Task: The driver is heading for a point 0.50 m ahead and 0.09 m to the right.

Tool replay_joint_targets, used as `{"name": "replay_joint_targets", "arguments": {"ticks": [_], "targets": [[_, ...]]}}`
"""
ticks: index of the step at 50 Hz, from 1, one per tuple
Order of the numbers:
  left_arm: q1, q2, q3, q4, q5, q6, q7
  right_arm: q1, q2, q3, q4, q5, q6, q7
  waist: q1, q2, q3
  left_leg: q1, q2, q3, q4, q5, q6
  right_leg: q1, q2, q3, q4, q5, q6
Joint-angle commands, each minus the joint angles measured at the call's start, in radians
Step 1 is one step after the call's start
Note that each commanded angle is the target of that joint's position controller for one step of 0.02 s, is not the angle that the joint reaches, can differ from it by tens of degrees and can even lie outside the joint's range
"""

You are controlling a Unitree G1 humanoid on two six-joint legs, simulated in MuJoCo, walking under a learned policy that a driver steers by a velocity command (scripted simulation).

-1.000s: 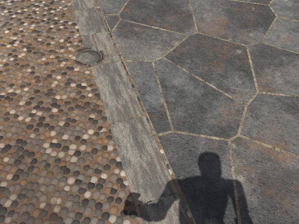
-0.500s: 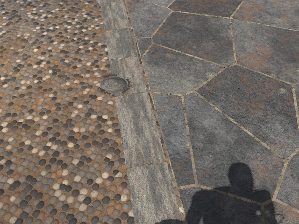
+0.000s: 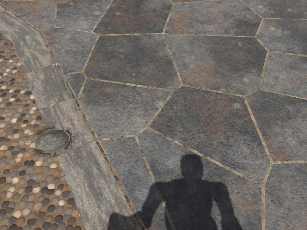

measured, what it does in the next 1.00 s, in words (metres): walks ahead, turning right: right foot, then left foot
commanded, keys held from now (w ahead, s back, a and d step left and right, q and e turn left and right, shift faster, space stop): w+e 0.42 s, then w+q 0.04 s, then no key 0.54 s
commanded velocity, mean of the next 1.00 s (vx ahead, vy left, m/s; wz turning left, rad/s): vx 0.34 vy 0.00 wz -0.34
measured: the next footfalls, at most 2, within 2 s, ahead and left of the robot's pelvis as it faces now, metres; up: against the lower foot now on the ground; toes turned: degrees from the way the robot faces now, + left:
right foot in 0.20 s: +0.28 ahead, -0.14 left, +0.00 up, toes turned -11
left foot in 0.68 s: +0.61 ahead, -0.04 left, +0.00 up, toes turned -19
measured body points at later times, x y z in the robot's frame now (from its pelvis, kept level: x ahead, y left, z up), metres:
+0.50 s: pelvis +0.28 -0.08 +0.00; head +0.30 -0.11 +0.45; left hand +0.40 +0.17 -0.11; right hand +0.40 -0.39 -0.10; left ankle +0.48 +0.07 -0.68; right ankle +0.24 -0.14 -0.74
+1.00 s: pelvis +0.46 -0.10 -0.01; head +0.48 -0.11 +0.43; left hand +0.63 +0.13 -0.14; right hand +0.49 -0.37 -0.15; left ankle +0.57 -0.03 -0.74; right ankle +0.42 -0.24 -0.75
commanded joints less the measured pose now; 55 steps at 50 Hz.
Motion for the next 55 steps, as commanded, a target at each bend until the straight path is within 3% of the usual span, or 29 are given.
{"name": "replay_joint_targets", "arguments": {"ticks": [1,5,7,9,10,11,12,13,14,15,16,17,21,26,30,33,34,35,36,37,38,40,41,44,47,49,50,52,55], "targets": [[-0.077,0.010,-0.010,-0.076,0.006,-0.009,-0.022,-0.051,-0.160,-0.031,-0.067,0.009,-0.008,-0.016,0.007,0.069,0.066,-0.051,0.285,-0.064,-0.137,0.256,0.123,0.015,-0.006,-0.042,-0.124,0.095,-0.002],[-0.173,0.015,-0.016,-0.139,0.003,-0.006,-0.047,0.009,-0.183,-0.042,-0.051,0.028,0.018,-0.016,-0.015,0.070,0.093,0.097,0.326,-0.017,-0.068,0.361,0.110,-0.016,0.017,-0.095,-0.219,0.006,-0.033],[-0.155,0.042,-0.005,-0.158,0.002,-0.003,-0.056,-0.011,-0.209,-0.050,-0.060,0.036,0.031,-0.018,0.019,0.099,0.060,0.136,0.333,0.012,0.029,0.628,0.090,0.066,0.064,-0.145,-0.237,-0.089,-0.066],[-0.008,0.101,0.026,-0.139,-0.004,0.001,-0.056,-0.042,-0.236,-0.057,-0.074,0.045,0.047,-0.020,0.114,0.126,-0.037,0.127,0.316,0.038,0.269,0.915,0.064,0.281,0.148,-0.200,-0.249,-0.165,-0.113],[0.158,0.160,0.061,-0.095,-0.007,0.001,-0.045,-0.058,-0.230,-0.052,-0.082,0.047,0.050,-0.020,0.201,0.100,-0.123,0.029,0.273,0.058,0.494,0.859,0.027,0.531,0.192,-0.192,-0.323,-0.100,-0.152],[0.282,0.266,0.094,-0.067,-0.006,0.011,-0.021,-0.040,-0.171,-0.032,-0.108,0.014,0.041,-0.018,0.219,-0.070,-0.205,-0.250,0.212,0.059,0.829,0.388,-0.026,0.815,0.024,0.093,-0.350,-0.089,-0.216],[0.216,0.329,0.093,-0.099,-0.005,-0.002,-0.023,0.011,-0.055,0.003,-0.167,0.007,0.004,-0.007,0.099,-0.248,-0.309,-0.638,-0.023,-0.122,1.148,-0.367,-0.078,1.061,-0.188,0.705,-0.538,-0.287,-0.415],[0.246,0.242,0.063,-0.108,0.007,-0.016,-0.032,-0.101,-0.137,-0.009,-0.185,0.050,-0.039,0.010,0.167,-0.106,-0.331,-0.750,0.014,-0.304,1.198,-0.352,-0.047,1.075,-0.207,0.748,-0.633,-0.311,-0.385],[0.218,0.187,0.048,-0.104,0.012,-0.030,-0.031,-0.157,-0.149,-0.012,-0.204,0.076,-0.058,0.017,0.157,-0.072,-0.211,-0.809,0.059,-0.294,1.158,-0.271,-0.016,0.989,-0.179,0.596,-0.622,-0.247,-0.341],[0.147,0.150,0.037,-0.115,0.007,-0.040,-0.032,-0.155,-0.143,-0.012,-0.188,0.059,-0.065,0.011,0.108,0.021,-0.125,-0.759,0.109,-0.297,1.059,-0.188,-0.007,0.831,-0.129,0.463,-0.615,-0.138,-0.301],[0.079,0.112,0.026,-0.132,0.008,-0.043,-0.029,-0.150,-0.160,-0.024,-0.175,0.031,-0.058,0.003,0.070,0.027,-0.094,-0.677,0.140,-0.298,0.965,-0.144,-0.011,0.706,-0.089,0.368,-0.621,-0.046,-0.272],[0.047,0.098,0.017,-0.149,0.017,-0.044,-0.023,-0.131,-0.165,-0.030,-0.170,0.024,-0.043,0.003,0.042,0.017,-0.081,-0.611,0.155,-0.303,0.926,-0.111,-0.018,0.623,-0.068,0.331,-0.644,0.007,-0.264],[0.095,0.155,0.029,-0.145,0.009,-0.050,0.004,-0.197,-0.124,-0.024,-0.206,0.004,-0.008,-0.002,0.038,0.021,-0.039,-0.596,0.134,-0.271,0.713,0.014,-0.078,0.516,-0.028,0.242,-0.684,0.138,-0.263],[0.163,0.126,0.014,-0.106,0.017,-0.039,0.022,-0.333,-0.077,0.002,-0.237,0.007,-0.017,0.021,0.105,-0.037,-0.005,-0.482,0.069,-0.213,0.362,0.370,-0.072,0.468,0.049,0.082,-0.650,0.283,-0.167],[0.202,0.119,0.007,-0.074,0.018,-0.026,0.027,-0.368,-0.104,0.001,-0.256,0.007,-0.026,0.039,0.122,-0.057,-0.015,-0.469,0.037,-0.226,0.256,0.385,-0.029,0.582,0.006,0.128,-0.559,0.309,-0.140],[0.162,0.123,0.006,-0.074,0.021,-0.017,0.033,-0.259,-0.150,-0.013,-0.223,-0.004,-0.038,0.042,0.056,-0.071,-0.061,-0.379,0.017,-0.220,0.195,0.314,0.019,0.670,-0.008,0.170,-0.407,0.439,-0.116],[0.148,0.117,0.002,-0.081,0.022,-0.016,0.032,-0.184,-0.172,-0.019,-0.201,-0.016,-0.045,0.040,0.018,-0.048,-0.107,-0.251,0.036,-0.221,0.153,0.501,0.042,0.656,0.040,0.147,-0.300,0.466,-0.084],[0.179,0.084,-0.010,-0.098,0.039,-0.020,0.030,-0.100,-0.223,-0.026,-0.193,-0.038,-0.048,0.038,0.011,0.043,-0.234,0.016,0.180,-0.347,0.253,0.893,0.110,0.516,0.111,0.126,-0.096,0.248,-0.042],[0.356,0.027,-0.029,-0.055,0.023,-0.023,0.026,-0.041,-0.204,-0.016,-0.176,-0.039,-0.031,0.038,0.032,0.258,-0.396,0.304,0.412,-0.599,0.285,1.114,0.311,0.288,0.216,0.091,0.227,-0.401,0.037],[0.368,0.094,-0.019,-0.034,0.012,-0.017,0.018,-0.012,-0.123,0.004,-0.158,0.000,-0.014,0.044,0.017,0.240,-0.453,0.307,0.438,-0.709,0.243,0.938,0.340,0.231,0.206,0.141,0.318,-0.677,0.055],[0.279,0.149,-0.004,-0.053,-0.001,-0.001,0.019,-0.078,-0.125,0.006,-0.169,0.021,-0.001,0.046,0.011,0.162,-0.331,0.192,0.401,-0.669,0.199,0.675,0.301,0.173,0.166,0.143,0.371,-0.637,0.070],[0.157,0.132,0.000,-0.077,0.010,0.040,0.034,-0.214,-0.093,0.024,-0.189,0.008,0.024,0.039,0.043,0.081,-0.147,-0.082,0.320,-0.561,0.095,0.319,0.230,0.172,0.101,0.072,0.268,-0.543,0.084],[0.159,0.110,-0.002,-0.076,0.015,0.059,0.041,-0.255,-0.092,0.027,-0.189,-0.002,0.033,0.035,0.072,0.117,-0.106,-0.196,0.280,-0.515,0.052,0.202,0.196,0.241,0.074,0.057,0.154,-0.511,0.084],[0.192,0.040,-0.021,-0.046,0.025,0.066,0.051,-0.270,-0.116,0.016,-0.174,-0.011,0.052,0.026,0.084,0.191,-0.112,-0.306,0.204,-0.399,0.018,0.177,0.170,0.428,0.093,-0.013,-0.115,-0.424,0.084],[0.212,0.042,-0.020,-0.013,0.031,0.062,0.042,-0.265,-0.120,0.018,-0.158,0.012,0.062,0.015,0.107,0.156,-0.150,-0.332,0.195,-0.370,0.027,-0.023,0.142,0.581,0.108,-0.046,-0.335,-0.153,0.052],[0.160,0.070,-0.018,-0.031,0.056,0.064,0.039,-0.230,-0.084,0.033,-0.137,0.009,0.064,0.017,0.092,0.107,-0.096,-0.402,0.149,-0.349,0.026,-0.284,0.051,0.616,0.056,0.015,-0.427,-0.118,0.010],[0.124,0.128,-0.008,-0.045,0.050,0.064,0.045,-0.212,-0.097,0.029,-0.138,0.002,0.065,0.020,0.050,0.039,-0.041,-0.392,0.095,-0.304,0.052,-0.309,0.010,0.525,0.021,0.056,-0.456,-0.253,-0.021],[0.094,0.091,-0.015,-0.026,0.043,0.045,0.043,-0.223,-0.092,0.029,-0.134,0.000,0.067,0.013,0.040,-0.036,0.008,-0.247,0.058,-0.251,0.134,-0.162,-0.014,0.342,0.048,0.048,-0.506,-0.442,-0.018],[0.076,0.067,-0.022,-0.011,0.039,0.011,0.039,-0.173,-0.085,0.029,-0.101,0.005,0.071,0.002,0.025,-0.048,0.002,-0.209,0.056,-0.238,0.186,-0.017,0.006,0.360,0.054,0.038,-0.500,-0.283,0.016]]}}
